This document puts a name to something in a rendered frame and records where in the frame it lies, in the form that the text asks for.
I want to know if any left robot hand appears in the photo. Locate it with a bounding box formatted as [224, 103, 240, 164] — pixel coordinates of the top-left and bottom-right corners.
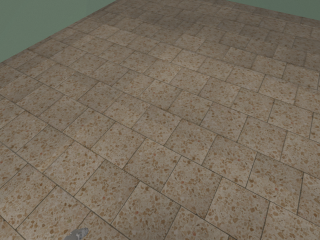
[63, 227, 89, 240]

